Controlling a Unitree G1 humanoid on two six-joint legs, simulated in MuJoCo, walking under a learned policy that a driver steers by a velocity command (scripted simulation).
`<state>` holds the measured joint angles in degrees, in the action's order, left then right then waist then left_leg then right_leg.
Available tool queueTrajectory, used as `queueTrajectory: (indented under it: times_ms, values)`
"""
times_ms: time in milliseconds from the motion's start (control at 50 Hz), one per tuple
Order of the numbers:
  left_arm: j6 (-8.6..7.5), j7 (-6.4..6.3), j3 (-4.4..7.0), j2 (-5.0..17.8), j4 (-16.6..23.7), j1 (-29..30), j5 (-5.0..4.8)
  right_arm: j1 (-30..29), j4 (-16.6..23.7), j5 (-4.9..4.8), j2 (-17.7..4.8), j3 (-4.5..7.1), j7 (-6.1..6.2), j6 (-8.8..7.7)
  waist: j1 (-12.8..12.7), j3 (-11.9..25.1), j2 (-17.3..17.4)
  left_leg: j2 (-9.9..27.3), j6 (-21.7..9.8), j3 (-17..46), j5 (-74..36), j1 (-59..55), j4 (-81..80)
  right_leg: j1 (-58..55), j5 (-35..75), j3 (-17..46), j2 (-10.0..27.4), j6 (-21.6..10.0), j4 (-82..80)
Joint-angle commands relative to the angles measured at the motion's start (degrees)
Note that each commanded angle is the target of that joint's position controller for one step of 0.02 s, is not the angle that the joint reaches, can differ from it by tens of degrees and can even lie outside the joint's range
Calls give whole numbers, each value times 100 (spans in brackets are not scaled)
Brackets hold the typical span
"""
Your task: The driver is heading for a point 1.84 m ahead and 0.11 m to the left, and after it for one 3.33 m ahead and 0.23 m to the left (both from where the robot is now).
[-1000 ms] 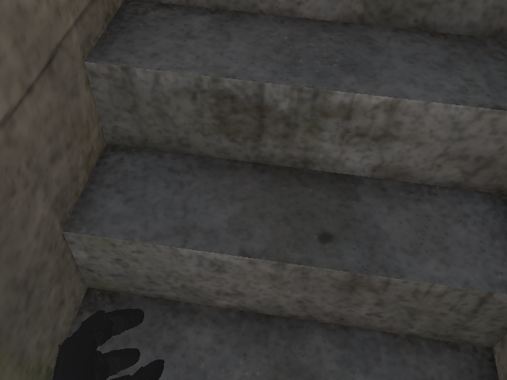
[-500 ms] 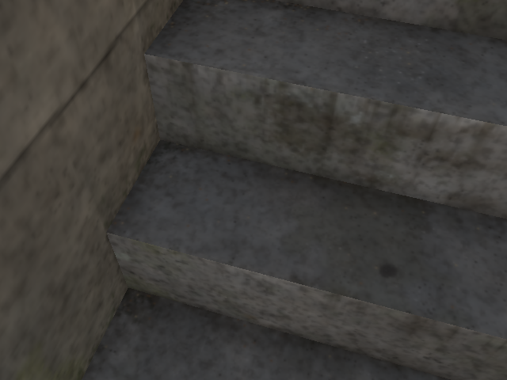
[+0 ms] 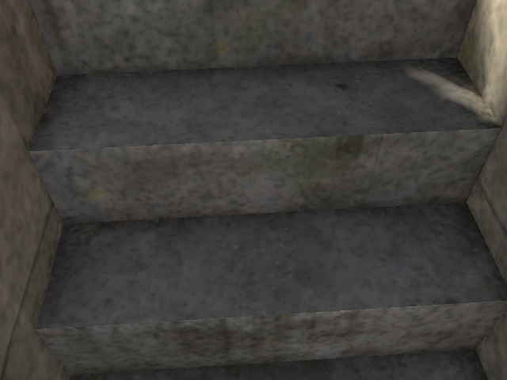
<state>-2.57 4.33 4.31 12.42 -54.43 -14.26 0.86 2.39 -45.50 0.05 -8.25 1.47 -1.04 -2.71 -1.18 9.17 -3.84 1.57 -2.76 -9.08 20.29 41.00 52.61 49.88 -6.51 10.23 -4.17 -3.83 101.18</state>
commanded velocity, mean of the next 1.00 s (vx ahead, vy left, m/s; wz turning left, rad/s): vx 0.03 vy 0.00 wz -0.17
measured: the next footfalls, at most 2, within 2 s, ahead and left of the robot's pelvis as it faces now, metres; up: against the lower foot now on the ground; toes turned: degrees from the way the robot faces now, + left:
right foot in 0.26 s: +0.15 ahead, -0.16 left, +0.00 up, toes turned -10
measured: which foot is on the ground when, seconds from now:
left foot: down 0.00-1.00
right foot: up 0.00-0.24, down 0.26-1.00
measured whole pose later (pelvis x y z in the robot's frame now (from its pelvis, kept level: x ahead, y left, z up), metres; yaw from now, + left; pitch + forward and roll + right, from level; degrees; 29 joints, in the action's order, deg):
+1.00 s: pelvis +0.11 -0.01 +0.06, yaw -8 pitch +1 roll -1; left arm 3.3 1.9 3.1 9.3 -52.9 -14.1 0.3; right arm 21.1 -52.9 -1.1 -8.6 1.5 -4.2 0.4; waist -1.0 0.4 -1.5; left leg 5.8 3.1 -3.8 19.1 7.6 25.7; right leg 14.9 -11.8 -0.9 1.8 1.6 25.4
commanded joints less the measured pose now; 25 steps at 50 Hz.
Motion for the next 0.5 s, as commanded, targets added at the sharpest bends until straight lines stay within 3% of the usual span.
queueTrajectory:
  times_ms: [20,40,60,80,100,120,140,180,200,220,240,260,280,300,320,340,360,380,420,500]
  values:
    - [98,-128,-262,-511,420,90,-74,-121,-259,-52,651,-133,7,-502,-499,-39,-125,973,-616,1383,-1325,-1432,-2655,1482,-741,-178,1006,13,-238]
    - [97,-181,-340,-680,565,468,-69,-14,-368,82,452,-52,35,-565,-410,31,-6,862,-534,966,-1558,-1556,-2821,1501,-875,-305,1153,-63,-396]
    - [163,-109,-360,-486,823,778,-128,-303,-108,119,-305,227,20,-525,-407,175,-229,926,-483,532,-1694,-1355,-3232,790,-1357,-733,1111,-9,-1235]
    - [234,-23,-380,-421,848,840,-141,-766,148,219,-690,372,17,-459,-501,183,44,593,-324,91,-1704,-631,-3520,-519,-1079,-1079,1084,-92,-1705]
    - [224,61,-238,-163,785,791,-160,-1068,417,183,-880,382,-35,-493,-638,46,344,501,-173,-220,-1982,-352,-3809,-1351,-567,-1240,1072,-61,-1731]
    - [160,48,-213,-54,678,307,-126,-1156,434,216,-728,248,-124,-523,-999,178,588,612,-155,-163,-2419,48,-3975,-2170,-133,-937,1073,-107,-1250]
    - [154,55,-183,-24,566,158,-52,-1126,417,163,-753,203,-182,-578,-1084,-55,521,755,-228,-245,-2652,-417,-3965,-2095,-216,-812,1080,-99,-1723]
    - [103,28,-236,82,513,459,29,-924,358,68,-738,129,-191,-627,-955,-242,420,1004,-227,-116,-3126,-1791,-3515,-1950,-349,-586,1300,68,-3713]
    - [50,8,-289,-6,556,657,-30,-1046,355,-18,-869,131,-226,-576,-997,-327,337,1015,-352,-92,-3400,-2218,-3117,-2155,-138,-812,1185,169,-5021]
    - [21,-10,-223,67,434,507,-88,-751,268,-125,-859,128,-305,-456,-955,-267,-66,854,-418,-109,-3239,-2628,-2646,-2790,536,-1214,887,335,-6688]
    - [6,-79,-185,193,359,754,-83,333,31,-185,-1017,268,-375,-283,-337,-331,149,763,-549,-27,-3432,-3359,-2440,-2891,1139,-1553,490,418,-7503]
    - [-17,-226,-105,285,503,1059,2,1098,-232,-202,-1083,354,-433,-89,-11,-325,346,800,-507,-129,-3117,-3713,-1977,-3146,1389,-1373,495,276,-7796]
    - [-10,-371,52,998,756,1071,8,2173,-149,51,-775,342,-312,-6,754,666,-657,471,-86,-94,-1806,-3302,-1333,-4403,4666,-621,1072,-511,-6885]
    - [-4,-371,90,1113,863,1130,-120,2215,80,-11,-428,195,-167,-120,651,1050,-855,224,278,21,-351,-2594,-1258,-5051,4989,43,1577,-1039,-6854]
    - [49,-313,58,820,780,1199,-147,1349,276,-187,-515,184,-123,-178,374,291,-533,142,410,0,-235,-2167,-1286,-4379,3685,43,1436,-872,-6952]
    - [72,-224,5,592,780,1401,-176,983,309,-226,-386,119,-186,-225,316,-58,-328,207,409,69,-466,-2085,-1428,-3957,2680,-167,1163,-589,-6967]
    - [134,-136,-17,424,827,1440,-138,941,265,-198,-414,106,-235,-246,254,-213,-55,257,399,114,-781,-2138,-1732,-3721,2110,-356,1001,-395,-6997]
    - [194,-74,-9,408,835,1166,-190,1095,178,-191,-475,114,-245,-262,122,-192,237,293,453,151,-1024,-2432,-1751,-3634,2133,-309,1017,-344,-7026]
    - [207,-92,30,621,668,805,-225,1130,123,-167,-466,98,-266,-256,17,2,329,288,477,238,-1651,-2881,-1783,-3616,2411,-487,860,-255,-6931]
    - [165,-107,-46,412,618,906,-196,1477,-168,-156,-482,65,-308,-191,-6,0,366,339,435,348,-2210,-3125,-1968,-3597,2217,-779,680,-9,-6843]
